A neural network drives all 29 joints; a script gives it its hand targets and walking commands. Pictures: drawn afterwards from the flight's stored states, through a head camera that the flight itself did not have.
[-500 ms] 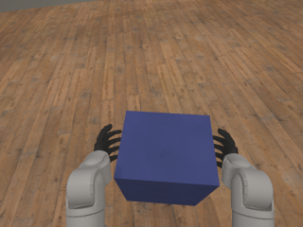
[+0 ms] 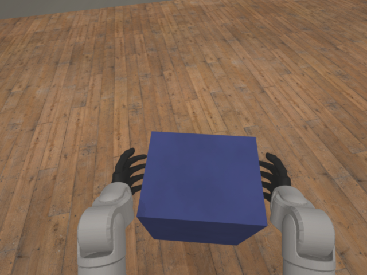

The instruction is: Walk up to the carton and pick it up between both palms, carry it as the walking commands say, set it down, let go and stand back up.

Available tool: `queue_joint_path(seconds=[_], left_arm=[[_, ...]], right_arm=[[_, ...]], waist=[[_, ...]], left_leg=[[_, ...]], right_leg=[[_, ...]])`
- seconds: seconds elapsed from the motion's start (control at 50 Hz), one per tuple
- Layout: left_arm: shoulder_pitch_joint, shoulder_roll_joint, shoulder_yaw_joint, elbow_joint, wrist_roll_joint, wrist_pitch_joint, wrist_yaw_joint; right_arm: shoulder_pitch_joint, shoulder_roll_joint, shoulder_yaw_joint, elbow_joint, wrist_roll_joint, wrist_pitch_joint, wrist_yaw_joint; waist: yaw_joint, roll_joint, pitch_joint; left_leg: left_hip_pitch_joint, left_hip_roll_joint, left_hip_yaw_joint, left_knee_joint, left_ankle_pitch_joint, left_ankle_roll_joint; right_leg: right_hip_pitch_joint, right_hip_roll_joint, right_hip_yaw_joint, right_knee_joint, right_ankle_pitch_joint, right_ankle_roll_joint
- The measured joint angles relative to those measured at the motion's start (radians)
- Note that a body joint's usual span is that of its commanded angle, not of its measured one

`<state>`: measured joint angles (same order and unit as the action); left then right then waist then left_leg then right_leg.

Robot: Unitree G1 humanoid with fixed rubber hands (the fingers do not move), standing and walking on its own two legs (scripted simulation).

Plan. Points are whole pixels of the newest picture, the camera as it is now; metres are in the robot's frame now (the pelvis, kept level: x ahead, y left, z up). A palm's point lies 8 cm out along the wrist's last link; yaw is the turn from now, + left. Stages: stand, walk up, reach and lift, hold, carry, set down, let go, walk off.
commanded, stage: carry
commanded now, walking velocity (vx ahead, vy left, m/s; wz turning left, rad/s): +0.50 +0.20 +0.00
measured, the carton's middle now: (198, 194) +0.29 +0.00 +0.01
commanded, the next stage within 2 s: none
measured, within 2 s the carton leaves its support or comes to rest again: neither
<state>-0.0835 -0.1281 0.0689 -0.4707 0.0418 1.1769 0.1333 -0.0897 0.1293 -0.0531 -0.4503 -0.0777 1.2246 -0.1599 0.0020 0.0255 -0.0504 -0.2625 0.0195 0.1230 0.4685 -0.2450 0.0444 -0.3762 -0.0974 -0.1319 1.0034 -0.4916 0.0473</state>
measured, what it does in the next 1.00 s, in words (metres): walks ahead: right foot, then left foot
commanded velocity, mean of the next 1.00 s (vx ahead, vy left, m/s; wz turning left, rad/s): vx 0.14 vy -0.02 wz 0.00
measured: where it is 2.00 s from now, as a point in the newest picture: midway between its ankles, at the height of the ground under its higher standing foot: (217, 185)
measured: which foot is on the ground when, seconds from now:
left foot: down 0.00-0.24, up 0.26-0.46, down 0.48-1.00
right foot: up 0.00-0.16, down 0.18-0.50, up 0.52-0.70, down 0.72-1.00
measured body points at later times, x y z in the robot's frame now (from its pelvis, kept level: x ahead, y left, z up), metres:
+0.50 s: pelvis +0.30 +0.05 +0.00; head +0.30 +0.03 +0.45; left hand +0.57 +0.20 +0.10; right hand +0.57 -0.10 +0.08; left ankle +0.37 +0.15 -0.74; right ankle +0.19 -0.08 -0.73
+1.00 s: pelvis +0.39 +0.03 -0.01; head +0.40 +0.02 +0.44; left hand +0.66 +0.18 +0.10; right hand +0.66 -0.12 +0.08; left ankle +0.36 +0.15 -0.74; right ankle +0.30 -0.06 -0.74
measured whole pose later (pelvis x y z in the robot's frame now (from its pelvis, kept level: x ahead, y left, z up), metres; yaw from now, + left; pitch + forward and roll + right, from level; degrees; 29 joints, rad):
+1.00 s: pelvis +0.39 +0.03 -0.01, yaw +0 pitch +4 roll +2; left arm -0.07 -0.13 0.06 -0.51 0.05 1.19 0.14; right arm -0.09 0.13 -0.04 -0.49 -0.07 1.24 -0.16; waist 0.01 0.00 -0.09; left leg -0.25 0.00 0.13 0.47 -0.29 0.02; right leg -0.17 -0.10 -0.16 0.51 -0.42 0.03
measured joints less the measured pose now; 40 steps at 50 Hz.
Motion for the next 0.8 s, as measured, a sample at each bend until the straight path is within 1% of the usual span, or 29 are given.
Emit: queue_joint_path(seconds=[0.06, 0.14, 0.18, 0.2, 0.22, 0.24, 0.26, 0.28, 0.3, 0.32, 0.36, 0.4, 0.44, 0.48, 0.5, 0.54, 0.56, 0.6, 0.66, 0.72, 0.74, 0.76, 0.8], left_arm=[[0.000, 0.000, 0.000, 0.000, 0.001, 0.000, -0.001], [0.000, 0.000, 0.000, 0.000, 0.003, 0.000, -0.001], [0.000, 0.000, 0.000, 0.000, 0.003, 0.002, -0.001], [0.000, 0.000, 0.000, 0.000, 0.003, 0.002, -0.001], [0.001, 0.000, -0.001, 0.003, 0.003, 0.003, -0.001], [0.001, 0.000, -0.002, 0.004, 0.003, 0.003, -0.001], [0.001, 0.000, -0.002, 0.004, 0.003, 0.004, 0.000], [0.001, 0.000, -0.002, 0.004, 0.003, 0.004, 0.000], [0.002, -0.001, -0.002, 0.004, 0.003, 0.004, 0.000], [0.001, -0.001, -0.003, 0.004, 0.003, 0.003, 0.000], [0.001, -0.001, -0.003, -0.001, 0.003, -0.002, 0.000], [0.001, -0.001, -0.003, -0.011, 0.003, -0.004, 0.001], [0.002, -0.001, -0.005, -0.022, 0.003, -0.005, 0.001], [0.002, -0.001, -0.007, -0.040, 0.003, -0.007, 0.001], [0.003, 0.000, -0.007, -0.042, 0.003, -0.006, 0.001], [0.002, 0.000, -0.007, -0.042, 0.003, -0.002, 0.002], [0.002, 0.000, -0.007, -0.042, 0.003, 0.002, 0.002], [0.002, 0.000, -0.007, -0.043, 0.004, 0.010, 0.004], [0.002, 0.000, -0.007, -0.043, 0.004, 0.014, 0.005], [0.002, 0.000, -0.007, -0.043, 0.004, 0.015, 0.005], [0.003, 0.000, -0.007, -0.043, 0.004, 0.015, 0.005], [0.004, 0.000, -0.007, -0.043, 0.004, 0.015, 0.005], [0.004, 0.000, -0.008, -0.043, 0.004, 0.015, 0.005]], right_arm=[[0.000, 0.000, 0.000, 0.000, 0.000, 0.000, 0.001], [0.000, 0.000, 0.000, 0.000, 0.000, 0.000, 0.001], [0.000, 0.000, 0.000, 0.000, 0.000, 0.001, 0.001], [0.000, -0.001, 0.000, 0.000, 0.000, 0.002, 0.001], [0.002, -0.001, 0.000, 0.001, -0.001, 0.003, 0.001], [0.003, -0.001, 0.000, 0.001, -0.001, 0.004, 0.000], [0.003, -0.001, 0.000, 0.001, -0.001, 0.003, 0.000], [0.003, -0.001, 0.000, 0.001, 0.000, 0.004, -0.001], [0.003, -0.001, 0.000, 0.000, 0.000, 0.004, -0.001], [0.003, -0.002, 0.000, 0.000, 0.001, 0.003, -0.002], [0.003, -0.002, 0.001, -0.002, 0.003, -0.006, -0.002], [0.003, -0.002, 0.004, -0.005, 0.003, -0.015, -0.001], [0.003, -0.002, 0.005, -0.015, 0.003, -0.018, -0.001], [0.004, -0.002, 0.007, -0.035, 0.004, -0.018, -0.001], [0.004, -0.002, 0.008, -0.035, 0.004, -0.019, -0.001], [0.004, -0.002, 0.008, -0.035, 0.004, -0.015, -0.001], [0.003, -0.001, 0.008, -0.035, 0.004, -0.011, -0.002], [0.003, -0.001, 0.008, -0.035, 0.003, -0.003, -0.002], [0.003, -0.001, 0.008, -0.035, 0.003, 0.002, -0.002], [0.003, -0.001, 0.008, -0.035, 0.003, 0.002, -0.001], [0.003, -0.001, 0.008, -0.035, 0.003, 0.003, -0.001], [0.003, -0.001, 0.008, -0.035, 0.003, 0.004, -0.001], [0.003, -0.001, 0.008, -0.035, 0.003, 0.004, -0.001]], waist=[[0.000, 0.001, -0.007], [0.001, 0.013, -0.017], [0.001, 0.015, -0.030], [-0.002, 0.019, -0.037], [-0.005, 0.033, -0.036], [-0.008, 0.035, -0.035], [-0.005, 0.023, -0.034], [-0.002, 0.011, -0.032], [0.001, 0.003, -0.029], [0.002, -0.002, -0.027], [0.008, -0.006, -0.017], [0.015, -0.009, -0.007], [0.014, -0.008, -0.006], [0.014, -0.004, -0.006], [0.013, -0.007, -0.010], [0.002, -0.022, -0.008], [0.003, -0.023, -0.008], [0.003, -0.020, -0.007], [0.003, -0.017, -0.008], [0.003, -0.021, -0.008], [0.003, -0.022, -0.009], [0.003, -0.017, -0.014], [0.003, -0.007, -0.018]], left_leg=[[0.089, -0.019, 0.000, -0.024, -0.052, 0.008], [0.181, -0.036, 0.000, -0.033, -0.133, 0.008], [0.208, -0.042, 0.001, -0.033, -0.175, 0.004], [0.214, -0.041, 0.000, -0.023, -0.196, 0.000], [0.200, -0.027, 0.001, 0.029, -0.209, -0.003], [0.153, -0.017, 0.003, 0.142, -0.153, -0.008], [0.086, -0.022, 0.004, 0.283, -0.170, -0.014], [0.022, -0.029, 0.003, 0.398, -0.203, -0.015], [-0.030, -0.034, 0.002, 0.454, -0.215, -0.015], [-0.076, -0.036, 0.000, 0.462, -0.220, -0.015], [-0.150, -0.034, -0.001, 0.410, -0.197, -0.015], [-0.178, -0.031, -0.003, 0.260, -0.098, -0.015], [-0.180, -0.026, -0.003, 0.096, 0.068, -0.015], [-0.163, -0.012, -0.003, -0.014, 0.274, -0.015], [-0.133, -0.008, -0.001, -0.017, 0.245, -0.013], [-0.086, -0.016, 0.000, -0.015, 0.107, -0.005], [-0.074, -0.015, 0.000, -0.015, 0.073, 0.000], [-0.057, -0.011, 0.000, -0.015, 0.067, 0.006], [-0.036, -0.012, 0.001, -0.015, 0.032, 0.006], [-0.022, -0.028, 0.001, -0.015, 0.016, 0.004], [-0.017, -0.035, 0.001, -0.015, 0.011, 0.002], [-0.016, -0.036, 0.000, -0.015, 0.007, 0.001], [-0.016, -0.036, 0.000, -0.015, 0.008, 0.000]], right_leg=[[-0.031, 0.004, -0.017, -0.118, 0.010, -0.008], [-0.041, 0.010, -0.043, -0.276, 0.080, -0.014], [-0.040, 0.023, -0.058, -0.381, 0.164, -0.020], [-0.032, 0.031, -0.061, -0.416, 0.262, -0.049], [-0.017, 0.038, -0.071, -0.418, 0.289, -0.078], [-0.001, 0.035, -0.084, -0.419, 0.266, -0.094], [0.012, 0.024, -0.087, -0.426, 0.234, -0.101], [0.030, 0.014, -0.087, -0.444, 0.217, -0.101], [0.055, 0.007, -0.088, -0.475, 0.216, -0.097], [0.081, 0.000, -0.088, -0.512, 0.223, -0.089], [0.133, -0.009, -0.082, -0.575, 0.248, -0.068], [0.182, -0.015, -0.066, -0.612, 0.263, -0.049], [0.224, -0.018, -0.057, -0.615, 0.247, -0.029], [0.243, -0.017, -0.058, -0.547, 0.186, -0.007], [0.242, -0.022, -0.056, -0.488, 0.145, 0.004], [0.229, -0.023, -0.032, -0.392, 0.069, 0.023], [0.220, -0.016, -0.021, -0.376, 0.035, 0.026], [0.210, -0.004, -0.014, -0.386, 0.002, 0.030], [0.209, 0.001, -0.019, -0.463, 0.020, 0.034], [0.210, -0.002, -0.019, -0.541, 0.134, 0.031], [0.211, -0.005, -0.017, -0.541, 0.171, 0.020], [0.211, -0.006, -0.018, -0.538, 0.168, 0.008], [0.211, -0.006, -0.019, -0.534, 0.145, -0.004]])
